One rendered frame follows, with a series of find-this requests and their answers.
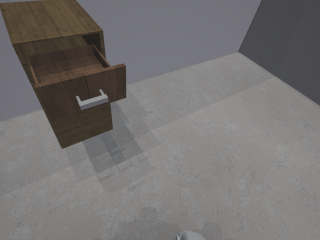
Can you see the drawer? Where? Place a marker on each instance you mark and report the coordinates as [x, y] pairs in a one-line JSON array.
[[82, 71]]

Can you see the handle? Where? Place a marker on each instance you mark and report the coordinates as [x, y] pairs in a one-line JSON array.
[[103, 98]]

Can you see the cabinet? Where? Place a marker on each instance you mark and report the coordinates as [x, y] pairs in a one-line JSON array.
[[42, 26]]

